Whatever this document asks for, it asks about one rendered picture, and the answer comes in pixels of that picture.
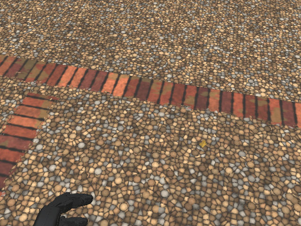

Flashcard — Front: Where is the left robot hand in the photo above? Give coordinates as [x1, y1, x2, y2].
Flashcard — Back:
[33, 192, 93, 226]

